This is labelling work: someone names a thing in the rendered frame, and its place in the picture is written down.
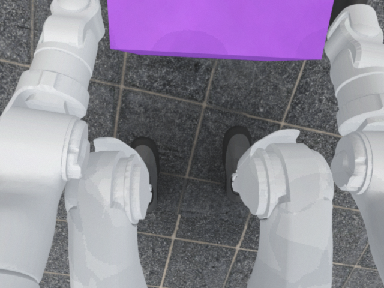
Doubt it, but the robot left upper arm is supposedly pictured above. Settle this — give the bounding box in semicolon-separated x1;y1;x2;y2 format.
0;106;90;288

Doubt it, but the robot right hand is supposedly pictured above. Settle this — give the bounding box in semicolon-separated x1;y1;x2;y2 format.
329;0;368;26

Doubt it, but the carton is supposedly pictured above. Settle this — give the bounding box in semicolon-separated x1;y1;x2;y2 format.
107;0;334;61

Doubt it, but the left robot foot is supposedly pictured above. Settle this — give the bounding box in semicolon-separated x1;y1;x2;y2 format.
130;137;160;213

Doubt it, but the robot left forearm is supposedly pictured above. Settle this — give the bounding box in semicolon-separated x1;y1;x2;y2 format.
0;0;105;121

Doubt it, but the robot right forearm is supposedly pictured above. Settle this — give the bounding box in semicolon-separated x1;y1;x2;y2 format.
324;4;384;136

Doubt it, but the right robot shin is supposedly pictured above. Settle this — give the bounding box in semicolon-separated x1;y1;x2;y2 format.
232;129;334;207

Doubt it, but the robot right upper arm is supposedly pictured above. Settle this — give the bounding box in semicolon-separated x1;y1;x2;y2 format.
331;130;384;285

